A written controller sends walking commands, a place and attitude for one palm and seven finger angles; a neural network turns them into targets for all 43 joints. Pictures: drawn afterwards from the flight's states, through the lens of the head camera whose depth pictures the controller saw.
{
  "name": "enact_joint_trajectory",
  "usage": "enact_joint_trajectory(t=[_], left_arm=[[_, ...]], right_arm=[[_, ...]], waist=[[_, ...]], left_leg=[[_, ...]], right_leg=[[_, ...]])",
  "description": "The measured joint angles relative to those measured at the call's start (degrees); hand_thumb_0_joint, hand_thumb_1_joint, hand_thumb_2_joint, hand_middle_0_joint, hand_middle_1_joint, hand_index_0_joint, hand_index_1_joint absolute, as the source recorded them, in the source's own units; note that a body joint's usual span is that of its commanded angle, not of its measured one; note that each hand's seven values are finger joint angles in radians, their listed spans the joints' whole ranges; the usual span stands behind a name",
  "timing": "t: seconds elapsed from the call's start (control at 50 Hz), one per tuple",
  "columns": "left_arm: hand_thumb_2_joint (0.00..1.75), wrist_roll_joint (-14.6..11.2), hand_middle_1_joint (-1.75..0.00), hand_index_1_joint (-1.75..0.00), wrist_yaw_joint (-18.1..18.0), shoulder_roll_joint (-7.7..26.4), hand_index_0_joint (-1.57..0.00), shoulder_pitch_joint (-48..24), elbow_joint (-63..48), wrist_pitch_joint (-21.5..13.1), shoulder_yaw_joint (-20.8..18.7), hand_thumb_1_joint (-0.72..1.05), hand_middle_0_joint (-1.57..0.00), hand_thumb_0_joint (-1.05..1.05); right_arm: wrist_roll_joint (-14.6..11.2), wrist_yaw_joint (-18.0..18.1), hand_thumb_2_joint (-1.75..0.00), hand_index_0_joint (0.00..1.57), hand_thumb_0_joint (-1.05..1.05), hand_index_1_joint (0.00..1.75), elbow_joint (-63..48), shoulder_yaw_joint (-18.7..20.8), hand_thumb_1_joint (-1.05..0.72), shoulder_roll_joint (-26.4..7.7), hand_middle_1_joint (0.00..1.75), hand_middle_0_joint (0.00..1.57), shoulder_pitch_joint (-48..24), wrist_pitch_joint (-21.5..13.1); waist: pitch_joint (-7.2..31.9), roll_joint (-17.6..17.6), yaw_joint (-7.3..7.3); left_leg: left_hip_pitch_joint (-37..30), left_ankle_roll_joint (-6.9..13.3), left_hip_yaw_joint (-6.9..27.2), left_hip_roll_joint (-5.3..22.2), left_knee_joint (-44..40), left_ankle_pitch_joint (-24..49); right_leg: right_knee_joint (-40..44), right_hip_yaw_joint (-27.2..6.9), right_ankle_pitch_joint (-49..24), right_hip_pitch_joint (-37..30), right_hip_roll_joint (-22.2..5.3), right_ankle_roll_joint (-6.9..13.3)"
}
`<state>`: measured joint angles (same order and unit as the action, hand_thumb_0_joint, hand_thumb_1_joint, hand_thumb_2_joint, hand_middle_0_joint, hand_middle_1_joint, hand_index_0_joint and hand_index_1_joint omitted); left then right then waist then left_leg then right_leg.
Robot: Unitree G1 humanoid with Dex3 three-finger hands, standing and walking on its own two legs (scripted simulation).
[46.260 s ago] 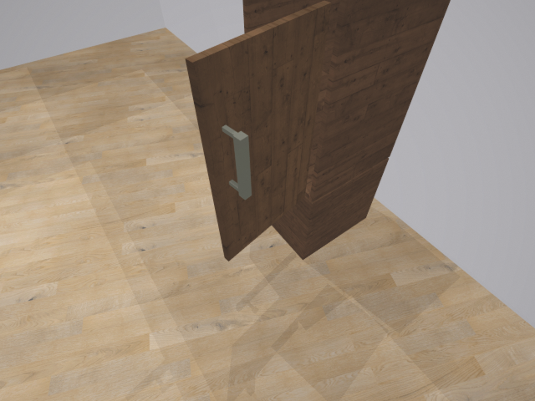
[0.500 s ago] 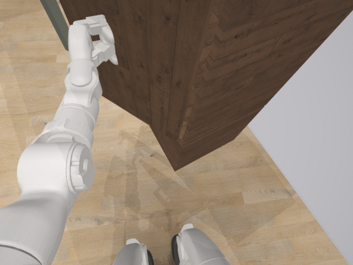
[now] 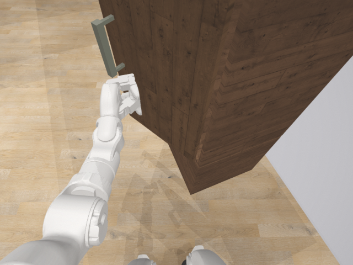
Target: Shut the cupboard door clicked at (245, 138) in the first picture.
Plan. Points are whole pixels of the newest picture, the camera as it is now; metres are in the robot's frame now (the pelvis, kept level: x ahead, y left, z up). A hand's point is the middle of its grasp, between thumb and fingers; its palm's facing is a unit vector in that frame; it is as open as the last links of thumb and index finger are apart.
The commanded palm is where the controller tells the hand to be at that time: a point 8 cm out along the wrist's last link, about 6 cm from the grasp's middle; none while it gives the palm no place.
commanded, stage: pull the fist back off the door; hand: left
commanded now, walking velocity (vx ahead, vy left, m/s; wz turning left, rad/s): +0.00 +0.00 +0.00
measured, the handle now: (111, 48) +0.66 +0.14 +0.08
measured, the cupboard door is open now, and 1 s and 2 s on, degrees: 29 29 29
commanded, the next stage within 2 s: draw the hand back to the body in 0.06 s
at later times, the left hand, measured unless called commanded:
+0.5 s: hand (113, 116) +0.40 +0.11 +0.11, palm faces -0.01 -1.00 -0.03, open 3.1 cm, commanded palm +0.36 +0.16 +0.12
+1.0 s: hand (28, 168) +0.28 +0.21 +0.16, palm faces +0.19 -0.95 -0.25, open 3.5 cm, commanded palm +0.24 +0.26 +0.18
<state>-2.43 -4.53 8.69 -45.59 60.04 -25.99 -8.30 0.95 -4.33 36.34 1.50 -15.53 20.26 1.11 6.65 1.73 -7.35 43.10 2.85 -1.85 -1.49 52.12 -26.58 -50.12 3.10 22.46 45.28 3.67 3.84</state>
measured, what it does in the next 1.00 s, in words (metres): rises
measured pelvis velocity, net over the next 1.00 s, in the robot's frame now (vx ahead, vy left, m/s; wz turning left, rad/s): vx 0.01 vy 0.01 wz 0.02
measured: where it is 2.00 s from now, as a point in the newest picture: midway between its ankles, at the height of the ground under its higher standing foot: outside the picture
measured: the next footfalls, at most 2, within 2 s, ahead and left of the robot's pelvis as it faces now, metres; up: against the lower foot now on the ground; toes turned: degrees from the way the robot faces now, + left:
none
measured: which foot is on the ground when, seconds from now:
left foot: down 0.00-1.00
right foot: down 0.00-1.00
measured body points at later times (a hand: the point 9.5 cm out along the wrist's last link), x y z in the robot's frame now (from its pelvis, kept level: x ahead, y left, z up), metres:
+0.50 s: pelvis +0.00 +0.00 +0.02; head +0.05 -0.02 +0.47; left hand +0.40 +0.16 +0.11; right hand +0.04 -0.25 -0.11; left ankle -0.02 +0.09 -0.69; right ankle +0.01 -0.08 -0.69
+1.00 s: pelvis +0.01 +0.01 +0.05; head +0.00 +0.00 +0.50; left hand +0.26 +0.25 +0.18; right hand +0.23 -0.19 -0.02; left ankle -0.02 +0.09 -0.69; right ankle +0.01 -0.08 -0.69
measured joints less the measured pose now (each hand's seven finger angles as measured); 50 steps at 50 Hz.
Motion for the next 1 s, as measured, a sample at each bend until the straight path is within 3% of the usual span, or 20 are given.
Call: enact_joint_trajectory(t=[0.14,0.26,0.34,0.48,0.7,0.82,1.0], left_arm=[[0.90,-0.12,-1.50,-1.50,-0.93,-0.55,-1.30,-2.37,2.59,-0.38,1.68,0.90,-1.31,0.02],[0.90,0.23,-1.50,-1.50,-0.25,0.34,-1.30,-4.25,3.77,-0.01,-0.89,0.90,-1.31,0.02],[0.90,-1.03,-1.50,-1.50,1.60,1.13,-1.30,3.44,-5.00,1.29,-2.32,0.90,-1.30,0.02],[0.90,-5.10,-1.50,-1.50,5.19,1.44,-1.30,19.30,-22.21,6.76,-0.30,0.90,-1.30,0.02],[0.90,-8.94,-1.48,-1.47,10.77,3.35,-1.28,32.60,-39.45,14.37,2.24,0.90,-1.28,0.02],[0.90,-3.94,-1.37,-1.36,5.42,5.47,-1.18,41.66,-51.56,18.88,5.57,0.90,-1.18,0.02],[0.90,-1.56,-1.13,-1.12,1.84,6.80,-0.96,53.64,-65.14,23.11,4.11,0.90,-0.96,0.02]], right_arm=[[-0.26,0.75,-0.90,0.20,0.00,0.30,-0.28,-1.22,-0.91,1.13,0.30,0.19,-3.22,-1.16],[-0.13,0.71,-0.90,0.20,0.00,0.30,-0.33,-2.03,-0.91,1.78,0.30,0.19,-2.78,-0.99],[-0.87,0.87,-0.90,0.20,0.00,0.30,-1.49,-1.76,-0.91,1.66,0.30,0.20,-0.06,0.07],[-2.99,2.48,-0.90,0.20,0.00,0.30,-1.65,-1.73,-0.91,1.28,0.30,0.20,2.47,0.65],[-4.86,5.59,-0.90,0.20,0.01,0.30,-3.03,-1.92,-0.91,-0.12,0.30,0.19,-5.23,-2.70],[-4.39,7.40,-0.90,0.20,0.01,0.30,-4.32,-2.42,-0.91,1.19,0.30,0.19,-10.62,-1.41],[-2.97,7.51,-0.90,0.20,0.00,0.30,-4.75,-4.39,-0.91,2.95,0.30,0.19,-12.21,-1.02]], waist=[[-0.31,-0.18,0.20],[-0.12,-0.20,-0.21],[-0.04,0.44,0.66],[-1.32,0.70,2.90],[-2.50,0.67,5.81],[-4.30,0.57,7.56],[-5.71,1.61,9.73]], left_leg=[[0.12,-0.06,0.43,-0.53,0.35,0.68],[1.10,-0.04,-0.30,-0.50,0.67,0.91],[-1.97,0.02,-1.73,0.00,-1.59,1.23],[-10.88,-0.13,-1.80,0.30,-7.73,2.99],[-20.05,0.04,-0.22,-0.41,-13.62,5.32],[-27.48,0.30,0.12,-0.98,-19.64,7.50],[-35.48,0.82,1.19,-1.73,-26.68,9.93]], right_leg=[[-0.63,0.50,-0.26,0.01,-0.60,0.08],[-1.45,-0.14,-0.48,1.43,-0.60,0.11],[0.19,-1.70,-1.10,-0.86,0.07,0.03],[6.29,-2.25,-2.88,-9.72,0.60,0.00],[12.75,-1.17,-4.85,-19.71,0.00,-0.24],[18.37,-1.27,-6.62,-27.13,-0.42,-0.67],[25.72,-0.75,-8.82,-35.62,-1.01,-1.34]])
